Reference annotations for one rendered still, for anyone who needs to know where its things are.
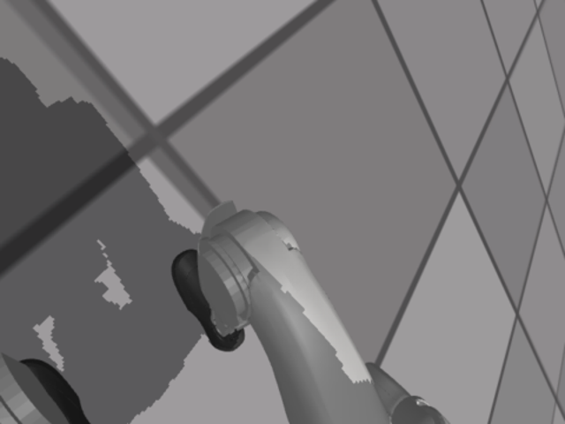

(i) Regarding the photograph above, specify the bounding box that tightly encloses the right robot arm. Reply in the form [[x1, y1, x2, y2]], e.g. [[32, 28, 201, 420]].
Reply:
[[391, 396, 450, 424]]

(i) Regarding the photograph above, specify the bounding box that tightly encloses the right robot hand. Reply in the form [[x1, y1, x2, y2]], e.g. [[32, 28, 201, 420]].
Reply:
[[365, 362, 411, 424]]

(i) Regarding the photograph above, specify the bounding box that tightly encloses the left robot foot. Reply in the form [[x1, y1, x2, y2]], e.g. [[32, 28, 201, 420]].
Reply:
[[20, 359, 90, 424]]

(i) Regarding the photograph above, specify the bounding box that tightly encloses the right robot foot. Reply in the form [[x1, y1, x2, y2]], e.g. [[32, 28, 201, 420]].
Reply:
[[171, 249, 245, 352]]

